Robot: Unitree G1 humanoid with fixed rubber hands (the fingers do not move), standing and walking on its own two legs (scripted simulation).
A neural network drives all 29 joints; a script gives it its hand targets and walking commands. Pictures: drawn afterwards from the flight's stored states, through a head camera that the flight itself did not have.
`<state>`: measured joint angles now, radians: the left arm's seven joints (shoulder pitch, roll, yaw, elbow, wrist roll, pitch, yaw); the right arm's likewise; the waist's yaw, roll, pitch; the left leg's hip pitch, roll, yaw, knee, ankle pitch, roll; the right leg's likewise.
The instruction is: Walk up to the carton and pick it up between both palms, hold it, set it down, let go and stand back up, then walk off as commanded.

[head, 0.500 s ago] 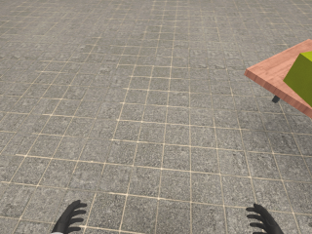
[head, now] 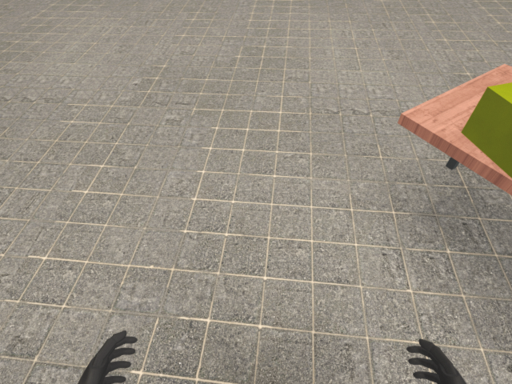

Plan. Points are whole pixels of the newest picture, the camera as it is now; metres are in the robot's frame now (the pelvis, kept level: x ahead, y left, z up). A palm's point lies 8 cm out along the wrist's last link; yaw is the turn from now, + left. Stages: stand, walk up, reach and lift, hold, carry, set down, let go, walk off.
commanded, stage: stand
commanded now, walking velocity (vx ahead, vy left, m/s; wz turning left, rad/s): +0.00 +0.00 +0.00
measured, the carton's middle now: out of the picture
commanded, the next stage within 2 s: walk up in 0.04 s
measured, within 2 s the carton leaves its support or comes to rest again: neither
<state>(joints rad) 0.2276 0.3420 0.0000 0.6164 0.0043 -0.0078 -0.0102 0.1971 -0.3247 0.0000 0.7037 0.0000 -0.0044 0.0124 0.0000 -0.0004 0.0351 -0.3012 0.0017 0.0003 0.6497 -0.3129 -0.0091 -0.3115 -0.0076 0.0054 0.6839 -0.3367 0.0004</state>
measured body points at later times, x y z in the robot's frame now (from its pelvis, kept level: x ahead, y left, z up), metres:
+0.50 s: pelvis +0.01 -0.05 +0.00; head +0.03 -0.05 +0.45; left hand +0.15 +0.25 -0.09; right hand +0.11 -0.39 -0.07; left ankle +0.02 +0.13 -0.72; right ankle +0.01 -0.21 -0.70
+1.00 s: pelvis +0.12 -0.12 +0.01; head +0.14 -0.11 +0.46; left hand +0.34 +0.12 -0.09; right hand +0.10 -0.46 -0.06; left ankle +0.14 +0.01 -0.72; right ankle +0.05 -0.28 -0.66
